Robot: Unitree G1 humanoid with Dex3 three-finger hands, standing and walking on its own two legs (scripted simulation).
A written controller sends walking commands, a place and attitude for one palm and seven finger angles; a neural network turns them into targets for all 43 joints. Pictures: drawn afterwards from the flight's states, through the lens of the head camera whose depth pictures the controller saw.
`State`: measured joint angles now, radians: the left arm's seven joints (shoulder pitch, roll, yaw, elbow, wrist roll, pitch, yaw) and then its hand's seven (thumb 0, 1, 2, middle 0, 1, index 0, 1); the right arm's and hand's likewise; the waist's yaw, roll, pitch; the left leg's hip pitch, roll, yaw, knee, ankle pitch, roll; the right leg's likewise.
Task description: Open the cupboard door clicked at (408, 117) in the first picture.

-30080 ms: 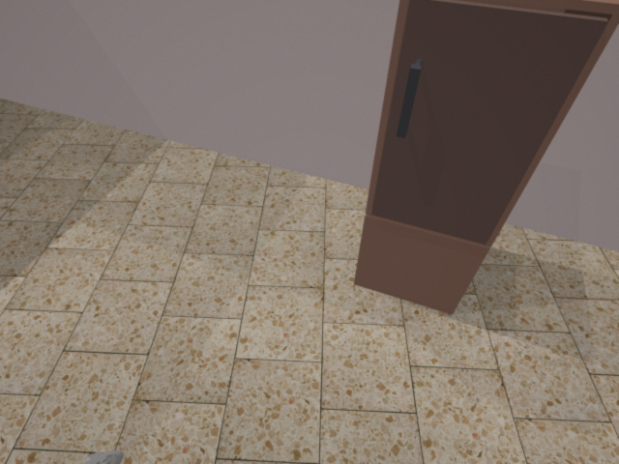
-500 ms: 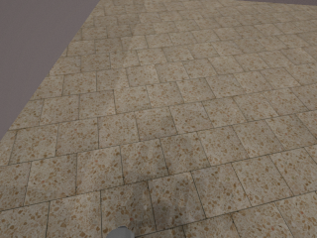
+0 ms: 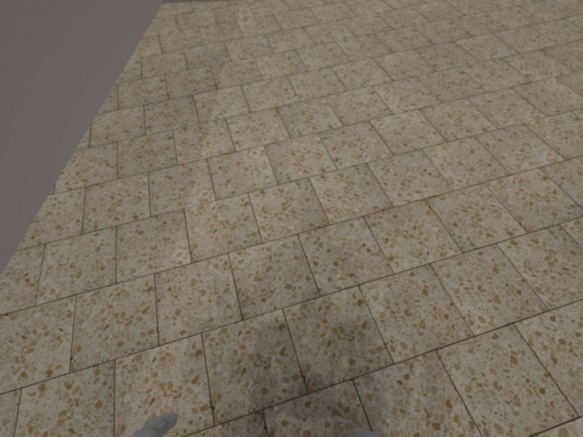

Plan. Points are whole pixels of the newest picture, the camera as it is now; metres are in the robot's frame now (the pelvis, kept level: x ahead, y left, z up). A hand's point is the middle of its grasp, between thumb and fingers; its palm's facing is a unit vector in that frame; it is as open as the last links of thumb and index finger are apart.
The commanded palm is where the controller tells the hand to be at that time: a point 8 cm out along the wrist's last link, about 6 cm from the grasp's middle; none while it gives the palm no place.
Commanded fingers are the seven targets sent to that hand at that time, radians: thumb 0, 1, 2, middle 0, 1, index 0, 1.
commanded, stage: turn to face it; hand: left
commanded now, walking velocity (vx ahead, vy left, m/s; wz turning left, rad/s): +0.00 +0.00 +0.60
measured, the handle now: out of the picture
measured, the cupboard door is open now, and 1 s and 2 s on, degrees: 53 53 53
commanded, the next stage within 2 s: none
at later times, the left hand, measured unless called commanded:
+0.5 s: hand (160, 429) +0.16 +0.22 -0.16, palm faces +0.30 -0.93 -0.22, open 7.3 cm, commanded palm none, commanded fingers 0.00 0.90 0.90 -0.20 -0.30 -0.20 -0.30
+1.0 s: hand out of the picture +0.09 +0.13 -0.15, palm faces +0.59 -0.77 -0.25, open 7.4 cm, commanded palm none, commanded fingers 0.00 0.90 0.90 -0.20 -0.30 -0.20 -0.30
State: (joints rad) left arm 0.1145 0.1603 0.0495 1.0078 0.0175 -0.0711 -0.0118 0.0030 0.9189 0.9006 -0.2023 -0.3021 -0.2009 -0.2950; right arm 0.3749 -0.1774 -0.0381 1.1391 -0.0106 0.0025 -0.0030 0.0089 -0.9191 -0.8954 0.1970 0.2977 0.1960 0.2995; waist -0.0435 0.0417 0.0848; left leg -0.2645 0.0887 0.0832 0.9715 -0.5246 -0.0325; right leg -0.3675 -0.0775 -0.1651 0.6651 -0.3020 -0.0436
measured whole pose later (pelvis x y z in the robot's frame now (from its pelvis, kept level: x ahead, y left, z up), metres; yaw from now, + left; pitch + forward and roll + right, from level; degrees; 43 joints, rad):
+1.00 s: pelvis +0.17 -0.06 +0.01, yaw +37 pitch +1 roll +3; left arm 0.24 0.19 0.04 0.90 0.02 0.00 0.01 0.00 0.90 0.90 -0.21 -0.30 -0.21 -0.30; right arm 0.09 -0.25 -0.07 0.92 -0.01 0.07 0.04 0.01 -0.91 -0.90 0.19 0.30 0.19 0.30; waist 0.00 -0.03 0.13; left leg -0.38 0.00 0.10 0.74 -0.42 -0.04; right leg -0.20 -0.16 -0.23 0.59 -0.40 0.01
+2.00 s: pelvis +0.24 -0.05 +0.01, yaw +72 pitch +2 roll +0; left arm 0.13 0.24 0.07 0.87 0.01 0.05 0.01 0.01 0.91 0.90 -0.20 -0.30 -0.20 -0.30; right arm 0.18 -0.22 -0.06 0.92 -0.03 0.05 0.01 0.01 -0.91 -0.90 0.20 0.30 0.20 0.30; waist -0.02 0.01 0.09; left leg -0.31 -0.02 -0.06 0.53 -0.26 0.01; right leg -0.42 -0.06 -0.01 0.84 -0.43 0.07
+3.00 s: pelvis +0.30 -0.01 +0.01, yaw +109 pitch +1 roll +1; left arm 0.13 0.17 0.04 0.85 0.01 0.01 0.02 0.00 0.91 0.90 -0.21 -0.30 -0.20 -0.30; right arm 0.20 -0.25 -0.10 0.95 -0.02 0.08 0.02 0.01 -0.91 -0.90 0.20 0.30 0.20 0.30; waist -0.05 0.05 0.10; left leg -0.49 -0.06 -0.07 1.03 -0.48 -0.04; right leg -0.26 -0.05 -0.08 0.58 -0.35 -0.01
